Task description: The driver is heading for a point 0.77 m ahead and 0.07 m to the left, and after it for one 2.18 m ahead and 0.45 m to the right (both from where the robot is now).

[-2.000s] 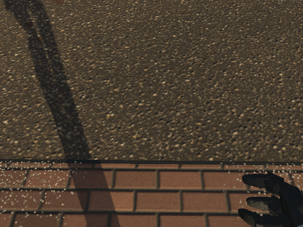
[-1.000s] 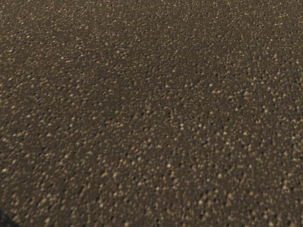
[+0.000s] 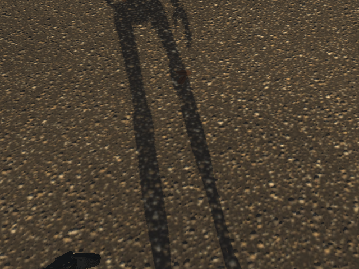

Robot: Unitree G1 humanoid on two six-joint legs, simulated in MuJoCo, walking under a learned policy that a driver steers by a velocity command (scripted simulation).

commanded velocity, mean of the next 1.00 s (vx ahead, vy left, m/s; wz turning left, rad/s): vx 0.79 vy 0.00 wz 0.12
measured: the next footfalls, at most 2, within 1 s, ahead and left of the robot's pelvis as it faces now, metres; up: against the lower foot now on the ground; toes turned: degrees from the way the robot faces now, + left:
right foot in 0.20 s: +0.39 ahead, -0.18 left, +0.00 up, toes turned +13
left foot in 0.62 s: +0.73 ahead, +0.14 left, +0.00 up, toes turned +19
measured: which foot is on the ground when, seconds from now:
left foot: down 0.00-0.20, up 0.22-0.60, down 0.62-1.00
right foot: up 0.00-0.18, down 0.20-0.64, up 0.66-1.00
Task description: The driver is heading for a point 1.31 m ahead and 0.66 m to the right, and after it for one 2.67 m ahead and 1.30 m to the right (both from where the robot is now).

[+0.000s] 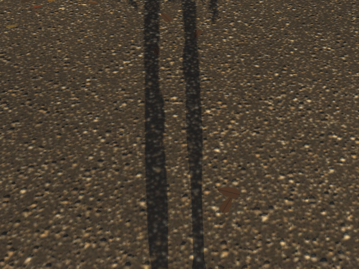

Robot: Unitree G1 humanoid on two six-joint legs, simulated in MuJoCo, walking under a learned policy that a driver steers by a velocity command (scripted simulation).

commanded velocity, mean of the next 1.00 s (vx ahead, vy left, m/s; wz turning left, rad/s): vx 0.05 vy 0.00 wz -0.88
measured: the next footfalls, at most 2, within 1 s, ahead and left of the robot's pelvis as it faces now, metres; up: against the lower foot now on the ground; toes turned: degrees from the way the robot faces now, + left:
right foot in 0.04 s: +0.21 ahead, -0.04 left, +0.00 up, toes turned -4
left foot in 0.54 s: +0.26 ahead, +0.12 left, +0.00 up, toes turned -41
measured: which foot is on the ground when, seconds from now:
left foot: down 0.00-0.04, up 0.06-0.52, down 0.54-1.00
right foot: up 0.00-0.02, down 0.04-0.56, up 0.58-1.00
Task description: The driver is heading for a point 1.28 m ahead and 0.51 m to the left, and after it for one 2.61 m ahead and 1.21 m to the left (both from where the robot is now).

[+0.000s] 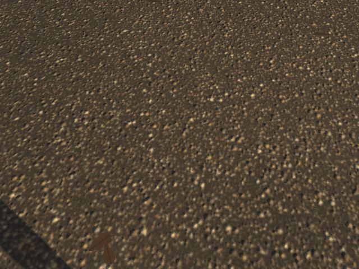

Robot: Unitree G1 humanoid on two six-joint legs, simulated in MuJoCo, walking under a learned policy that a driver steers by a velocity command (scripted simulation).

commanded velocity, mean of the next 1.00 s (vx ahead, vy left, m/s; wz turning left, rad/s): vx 0.00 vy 0.00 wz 0.59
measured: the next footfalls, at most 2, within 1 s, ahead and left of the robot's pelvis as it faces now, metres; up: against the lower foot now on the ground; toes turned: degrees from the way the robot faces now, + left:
right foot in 0.02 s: +0.02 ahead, -0.10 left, +0.00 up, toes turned -1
left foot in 0.48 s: -0.01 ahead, +0.10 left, +0.00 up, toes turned +20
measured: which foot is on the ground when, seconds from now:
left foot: down 0.00-0.02, up 0.04-0.46, down 0.48-1.00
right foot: up 0.00-0.00, down 0.02-0.48, up 0.50-1.00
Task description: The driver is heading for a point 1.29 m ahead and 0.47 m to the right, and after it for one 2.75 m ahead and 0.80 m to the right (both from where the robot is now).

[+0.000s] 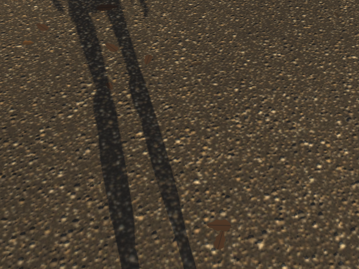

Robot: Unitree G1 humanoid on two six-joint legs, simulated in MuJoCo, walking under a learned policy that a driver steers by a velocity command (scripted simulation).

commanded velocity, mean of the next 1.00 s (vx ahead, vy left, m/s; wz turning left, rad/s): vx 0.49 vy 0.00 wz -0.51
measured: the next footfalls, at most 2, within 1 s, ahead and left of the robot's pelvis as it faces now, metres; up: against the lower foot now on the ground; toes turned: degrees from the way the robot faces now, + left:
right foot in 0.06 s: +0.08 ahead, -0.11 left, +0.00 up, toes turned +7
left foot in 0.42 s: +0.04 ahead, +0.08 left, +0.00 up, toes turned -10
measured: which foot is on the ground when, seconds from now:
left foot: down 0.00-0.06, up 0.08-0.40, down 0.42-0.90, up 0.92-1.00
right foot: up 0.00-0.04, down 0.06-0.42, up 0.44-0.86, down 0.88-1.00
